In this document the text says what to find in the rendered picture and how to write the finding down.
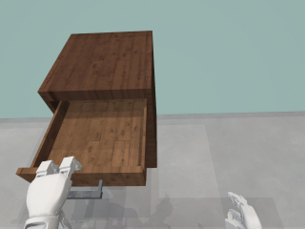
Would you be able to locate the cabinet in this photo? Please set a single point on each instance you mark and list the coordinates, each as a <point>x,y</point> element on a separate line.
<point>106,66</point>

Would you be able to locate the robot left hand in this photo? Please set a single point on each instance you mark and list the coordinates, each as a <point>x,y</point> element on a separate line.
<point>50,189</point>

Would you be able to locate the handle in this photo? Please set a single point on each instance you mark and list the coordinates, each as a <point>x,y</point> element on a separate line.
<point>87,194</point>

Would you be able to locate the drawer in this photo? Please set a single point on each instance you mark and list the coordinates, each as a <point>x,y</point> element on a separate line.
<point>109,137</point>

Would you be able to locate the left robot forearm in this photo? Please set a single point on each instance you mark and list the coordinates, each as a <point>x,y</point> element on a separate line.
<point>42,222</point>

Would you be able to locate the robot right hand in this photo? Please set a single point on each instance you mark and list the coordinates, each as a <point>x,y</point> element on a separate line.
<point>246,219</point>

